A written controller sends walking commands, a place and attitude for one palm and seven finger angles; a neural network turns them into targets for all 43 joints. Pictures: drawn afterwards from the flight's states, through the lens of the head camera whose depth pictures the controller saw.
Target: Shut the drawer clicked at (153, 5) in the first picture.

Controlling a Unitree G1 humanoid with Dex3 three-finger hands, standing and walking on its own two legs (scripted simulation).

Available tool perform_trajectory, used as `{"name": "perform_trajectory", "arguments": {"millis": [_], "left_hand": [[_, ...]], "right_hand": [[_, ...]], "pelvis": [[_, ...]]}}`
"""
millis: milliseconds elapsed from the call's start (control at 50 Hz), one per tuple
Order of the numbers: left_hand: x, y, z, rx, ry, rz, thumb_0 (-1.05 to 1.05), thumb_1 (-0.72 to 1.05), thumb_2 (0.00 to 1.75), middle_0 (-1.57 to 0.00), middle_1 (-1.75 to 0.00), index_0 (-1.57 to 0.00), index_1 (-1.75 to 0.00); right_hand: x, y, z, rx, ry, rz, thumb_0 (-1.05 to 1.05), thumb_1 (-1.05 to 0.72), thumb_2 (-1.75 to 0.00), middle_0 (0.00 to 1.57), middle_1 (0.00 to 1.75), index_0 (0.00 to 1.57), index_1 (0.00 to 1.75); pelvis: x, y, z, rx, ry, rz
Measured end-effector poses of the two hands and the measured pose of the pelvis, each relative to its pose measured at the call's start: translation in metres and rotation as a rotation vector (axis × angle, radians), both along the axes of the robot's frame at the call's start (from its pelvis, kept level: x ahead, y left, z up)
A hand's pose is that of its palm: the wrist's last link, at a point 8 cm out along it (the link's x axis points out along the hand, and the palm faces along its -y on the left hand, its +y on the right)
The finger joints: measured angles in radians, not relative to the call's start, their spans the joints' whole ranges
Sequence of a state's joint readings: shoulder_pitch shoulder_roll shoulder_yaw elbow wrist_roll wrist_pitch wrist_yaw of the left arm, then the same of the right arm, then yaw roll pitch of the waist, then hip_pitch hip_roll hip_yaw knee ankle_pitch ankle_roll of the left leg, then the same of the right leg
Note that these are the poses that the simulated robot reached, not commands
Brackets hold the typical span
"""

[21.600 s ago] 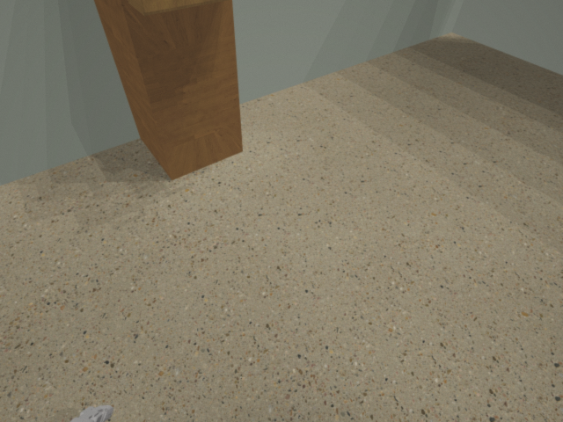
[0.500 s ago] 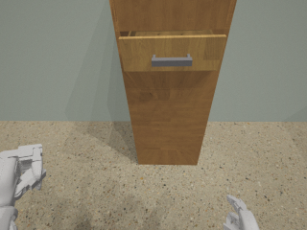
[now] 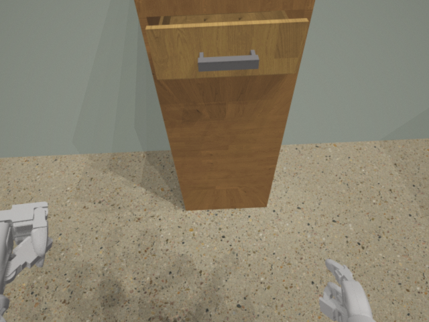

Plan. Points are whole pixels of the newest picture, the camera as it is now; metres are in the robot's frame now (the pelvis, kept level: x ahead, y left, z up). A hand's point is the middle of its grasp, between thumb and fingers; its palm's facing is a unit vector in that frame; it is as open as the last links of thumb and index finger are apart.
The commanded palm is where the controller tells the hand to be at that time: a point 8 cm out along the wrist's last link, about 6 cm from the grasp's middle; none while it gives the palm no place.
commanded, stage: step back with the hand held close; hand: left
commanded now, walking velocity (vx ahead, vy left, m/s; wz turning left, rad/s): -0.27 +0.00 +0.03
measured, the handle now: (227, 58) +0.68 +0.01 +0.14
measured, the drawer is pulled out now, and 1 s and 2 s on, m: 0.06 0.06 0.06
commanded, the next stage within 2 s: stop stepping back and stand still in 1.08 s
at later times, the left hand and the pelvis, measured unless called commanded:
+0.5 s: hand out of the picture +0.11 +0.26 +0.15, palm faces +0.37 -0.79 -0.48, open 3.3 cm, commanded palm +0.05 +0.30 +0.17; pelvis -0.08 +0.02 -0.02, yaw +1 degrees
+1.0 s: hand out of the picture +0.02 +0.27 +0.16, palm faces +0.39 -0.79 -0.48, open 3.3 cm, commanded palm -0.05 +0.30 +0.17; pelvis -0.17 +0.02 -0.02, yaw +3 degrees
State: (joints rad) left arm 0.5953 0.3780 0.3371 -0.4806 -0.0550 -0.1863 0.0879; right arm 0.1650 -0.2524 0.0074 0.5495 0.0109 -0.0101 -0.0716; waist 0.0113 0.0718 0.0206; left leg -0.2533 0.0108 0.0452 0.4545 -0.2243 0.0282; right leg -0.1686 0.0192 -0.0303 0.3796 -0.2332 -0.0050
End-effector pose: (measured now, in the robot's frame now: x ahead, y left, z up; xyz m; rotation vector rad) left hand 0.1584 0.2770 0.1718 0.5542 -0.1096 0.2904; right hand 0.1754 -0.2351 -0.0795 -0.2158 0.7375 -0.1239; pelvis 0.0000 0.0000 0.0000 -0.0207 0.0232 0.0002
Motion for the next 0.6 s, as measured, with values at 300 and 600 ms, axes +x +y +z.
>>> {"name": "perform_trajectory", "arguments": {"millis": [300,600], "left_hand": [[-0.043,0.024,0.002,0.035,-0.054,-0.005,0.02,0.89,0.9,-1.4,-1.6,-1.4,-1.6],[-0.105,0.021,0.002,0.061,-0.212,-0.014,0.02,0.89,0.9,-1.41,-1.6,-1.41,-1.6]], "right_hand": [[-0.035,0.021,0.006,-0.015,-0.028,-0.01,0.01,-0.9,-0.9,0.2,0.3,0.2,0.3],[-0.1,0.023,-0.003,-0.057,-0.049,0.041,0.01,-0.9,-0.9,0.21,0.3,0.21,0.3]], "pelvis": [[-0.038,0.018,-0.008,0.002,-0.013,-0.006],[-0.092,0.016,-0.022,-0.015,-0.042,0.027]]}}
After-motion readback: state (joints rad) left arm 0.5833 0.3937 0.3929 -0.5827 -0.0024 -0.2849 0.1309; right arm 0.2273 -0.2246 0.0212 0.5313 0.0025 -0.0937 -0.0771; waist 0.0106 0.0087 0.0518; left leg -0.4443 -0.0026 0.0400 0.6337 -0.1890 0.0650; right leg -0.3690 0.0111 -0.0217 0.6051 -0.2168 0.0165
